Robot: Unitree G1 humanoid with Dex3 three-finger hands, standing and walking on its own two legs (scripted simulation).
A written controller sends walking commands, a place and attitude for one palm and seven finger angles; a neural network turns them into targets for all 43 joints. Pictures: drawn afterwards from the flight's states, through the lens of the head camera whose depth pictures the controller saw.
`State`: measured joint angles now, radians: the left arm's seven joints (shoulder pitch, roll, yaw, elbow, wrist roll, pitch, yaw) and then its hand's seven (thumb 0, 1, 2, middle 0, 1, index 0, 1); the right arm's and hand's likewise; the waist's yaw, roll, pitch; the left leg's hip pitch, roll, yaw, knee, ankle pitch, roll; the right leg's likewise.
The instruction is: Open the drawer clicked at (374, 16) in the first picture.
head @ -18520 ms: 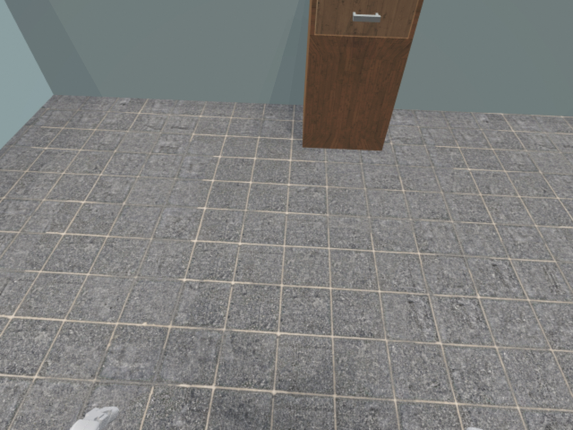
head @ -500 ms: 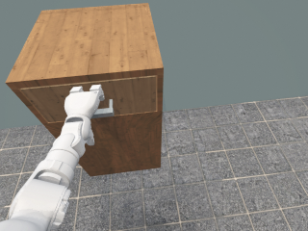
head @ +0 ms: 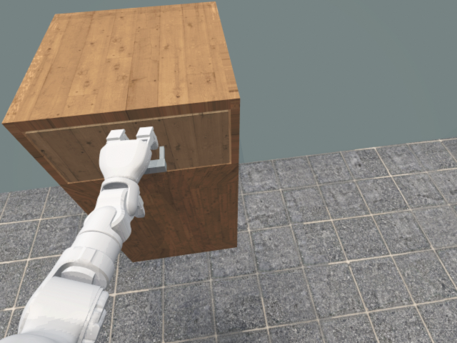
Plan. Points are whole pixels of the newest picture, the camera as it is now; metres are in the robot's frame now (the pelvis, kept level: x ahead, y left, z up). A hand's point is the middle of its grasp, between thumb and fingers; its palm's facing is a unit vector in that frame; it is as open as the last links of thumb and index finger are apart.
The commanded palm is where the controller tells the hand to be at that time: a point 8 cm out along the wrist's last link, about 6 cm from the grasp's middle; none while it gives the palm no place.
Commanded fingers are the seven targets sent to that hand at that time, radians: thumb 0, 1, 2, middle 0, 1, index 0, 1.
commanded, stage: re-aim the fingers above the handle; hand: left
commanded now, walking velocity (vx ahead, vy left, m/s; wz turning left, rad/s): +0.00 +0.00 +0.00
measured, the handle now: (140, 160) +0.50 +0.20 -0.02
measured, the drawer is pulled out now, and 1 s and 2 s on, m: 0.00 0.00 0.00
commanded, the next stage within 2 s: lower the fingers behind the handle in 0.74 s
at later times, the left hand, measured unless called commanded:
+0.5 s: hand (128, 163) +0.45 +0.20 +0.04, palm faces +0.10 +0.03 -0.99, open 13.8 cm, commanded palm +0.41 +0.20 +0.09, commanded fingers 0.00 -0.50 0.30 -0.30 -1.20 -0.30 -1.20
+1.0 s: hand (114, 170) +0.44 +0.23 +0.02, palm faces +0.00 +0.09 -1.00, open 13.8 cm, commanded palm +0.42 +0.20 +0.08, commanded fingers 0.00 -0.50 0.30 -0.30 -1.20 -0.30 -1.20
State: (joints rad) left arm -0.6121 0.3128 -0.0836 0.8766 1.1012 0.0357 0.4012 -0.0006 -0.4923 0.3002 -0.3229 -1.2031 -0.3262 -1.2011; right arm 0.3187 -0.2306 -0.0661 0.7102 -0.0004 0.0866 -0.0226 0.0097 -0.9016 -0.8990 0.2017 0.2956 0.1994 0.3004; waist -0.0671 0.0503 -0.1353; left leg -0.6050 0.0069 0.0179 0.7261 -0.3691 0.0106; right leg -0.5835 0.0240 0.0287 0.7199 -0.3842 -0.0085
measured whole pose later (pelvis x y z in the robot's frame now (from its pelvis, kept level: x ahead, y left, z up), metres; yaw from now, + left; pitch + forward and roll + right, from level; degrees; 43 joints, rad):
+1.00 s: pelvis +0.00 -0.01 +0.00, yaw +0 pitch +16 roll +0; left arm -0.71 0.34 -0.10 1.00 1.06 0.27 0.44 0.00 -0.49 0.30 -0.31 -1.20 -0.32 -1.20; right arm 0.26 -0.23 -0.04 0.71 0.01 0.11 -0.01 0.01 -0.90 -0.90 0.20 0.30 0.20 0.30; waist -0.05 0.06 -0.14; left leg -0.64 0.01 0.02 0.73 -0.37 0.00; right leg -0.63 0.03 0.04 0.75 -0.39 -0.01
